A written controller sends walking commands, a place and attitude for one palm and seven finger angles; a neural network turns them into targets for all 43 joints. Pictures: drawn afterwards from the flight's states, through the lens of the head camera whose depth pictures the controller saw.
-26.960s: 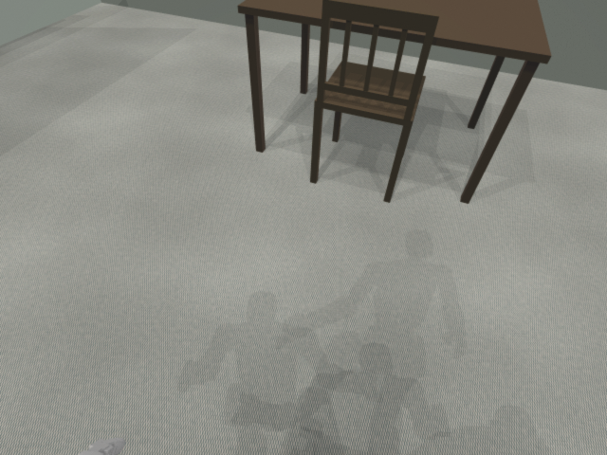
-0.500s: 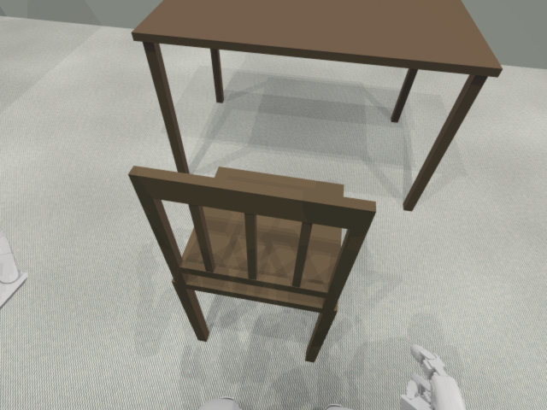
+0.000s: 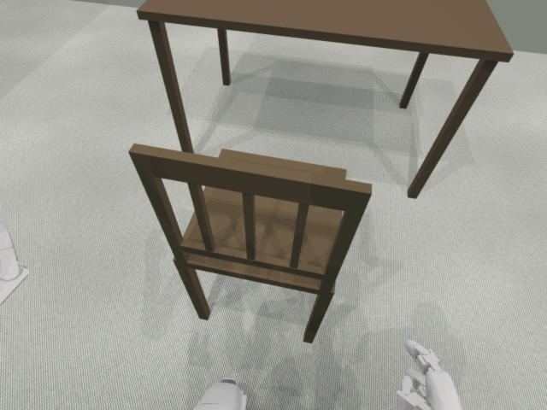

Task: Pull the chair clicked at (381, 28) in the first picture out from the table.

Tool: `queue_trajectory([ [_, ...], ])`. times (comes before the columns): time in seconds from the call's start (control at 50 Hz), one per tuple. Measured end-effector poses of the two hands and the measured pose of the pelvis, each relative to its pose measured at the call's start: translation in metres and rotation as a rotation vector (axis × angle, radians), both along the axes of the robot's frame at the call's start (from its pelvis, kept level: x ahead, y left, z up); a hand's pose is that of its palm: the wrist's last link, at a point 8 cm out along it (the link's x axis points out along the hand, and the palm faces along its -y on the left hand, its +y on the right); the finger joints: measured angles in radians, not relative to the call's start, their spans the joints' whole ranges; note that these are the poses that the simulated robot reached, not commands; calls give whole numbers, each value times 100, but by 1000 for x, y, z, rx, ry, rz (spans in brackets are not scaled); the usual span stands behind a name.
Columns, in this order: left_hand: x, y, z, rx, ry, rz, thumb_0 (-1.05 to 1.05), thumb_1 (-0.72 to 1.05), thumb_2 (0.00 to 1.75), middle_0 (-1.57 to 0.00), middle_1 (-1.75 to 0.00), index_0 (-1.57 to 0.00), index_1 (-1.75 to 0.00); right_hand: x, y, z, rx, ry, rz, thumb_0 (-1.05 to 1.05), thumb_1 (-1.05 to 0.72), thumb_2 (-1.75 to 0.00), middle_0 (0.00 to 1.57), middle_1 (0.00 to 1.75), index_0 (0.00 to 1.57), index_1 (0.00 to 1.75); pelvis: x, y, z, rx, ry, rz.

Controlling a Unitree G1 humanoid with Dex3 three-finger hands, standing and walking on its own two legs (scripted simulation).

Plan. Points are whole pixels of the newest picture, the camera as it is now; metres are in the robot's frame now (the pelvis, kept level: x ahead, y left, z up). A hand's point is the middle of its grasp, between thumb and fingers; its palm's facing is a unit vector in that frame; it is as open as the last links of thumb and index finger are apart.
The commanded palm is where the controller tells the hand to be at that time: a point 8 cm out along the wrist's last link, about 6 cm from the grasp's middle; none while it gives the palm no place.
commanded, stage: step back with the hand held close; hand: left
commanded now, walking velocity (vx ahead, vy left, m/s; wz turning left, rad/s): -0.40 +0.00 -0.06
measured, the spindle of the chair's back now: (250, 227) +0.45 +0.09 -0.09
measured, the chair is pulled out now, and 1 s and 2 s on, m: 0.61 0.61 0.61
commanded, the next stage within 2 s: stop stepping back and stand still in 0.20 s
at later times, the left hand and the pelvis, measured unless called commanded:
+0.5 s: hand (4, 327) +0.15 +0.24 +0.20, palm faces +0.32 -0.78 -0.53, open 7.4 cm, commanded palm +0.09 +0.29 +0.19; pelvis -0.07 +0.00 +0.01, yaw -4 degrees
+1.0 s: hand out of the picture +0.16 +0.27 +0.17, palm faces +0.33 -0.81 -0.48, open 7.4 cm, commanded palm +0.11 +0.30 +0.19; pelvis -0.07 +0.02 +0.02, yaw -6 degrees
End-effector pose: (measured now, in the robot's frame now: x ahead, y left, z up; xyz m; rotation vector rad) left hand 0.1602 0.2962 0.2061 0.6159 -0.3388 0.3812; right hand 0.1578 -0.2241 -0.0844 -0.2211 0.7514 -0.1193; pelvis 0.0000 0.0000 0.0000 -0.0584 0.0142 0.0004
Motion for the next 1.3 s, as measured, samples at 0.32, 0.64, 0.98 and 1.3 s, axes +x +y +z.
queue_trajectory([
  [0.32, -18, 18, -11, -35, 64, -71, 1, 88, 90, -21, -31, -22, -31, -26, 8, 33, -61, -28, -47, 1, -90, -90, 20, 30, 20, 30, -40, 17, 14, 48, 28, -31],
  [0.64, -55, -12, -13, -61, 151, -31, 1, 88, 90, -21, -31, -22, -31, -130, -31, 8, 23, 56, -171, 1, -90, -90, 21, 30, 20, 30, -74, -5, 14, 34, -23, -101],
  [0.98, -34, 9, -12, -60, 79, -87, 1, 88, 90, -21, -31, -22, -31, -127, -21, 29, -43, 5, -207, 1, -90, -90, 20, 30, 20, 30, -67, 18, 17, 29, -34, -104],
  [1.3, -21, 14, -13, -120, 81, -65, 1, 88, 90, -21, -31, -22, -31, -56, 26, 30, 28, -34, -79, 1, -90, -90, 21, 30, 20, 30, -46, 25, 19, 31, -32, -96],
])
